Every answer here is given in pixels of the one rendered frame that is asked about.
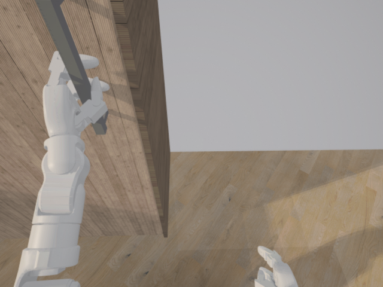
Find right robot hand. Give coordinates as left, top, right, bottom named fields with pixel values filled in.
left=254, top=246, right=298, bottom=287

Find robot left forearm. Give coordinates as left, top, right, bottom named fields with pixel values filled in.
left=14, top=135, right=90, bottom=287

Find wardrobe door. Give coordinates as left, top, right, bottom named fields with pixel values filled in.
left=0, top=0, right=163, bottom=239

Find left robot hand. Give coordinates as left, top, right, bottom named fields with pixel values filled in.
left=42, top=51, right=110, bottom=138

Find handle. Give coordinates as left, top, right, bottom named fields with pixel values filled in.
left=35, top=0, right=109, bottom=135

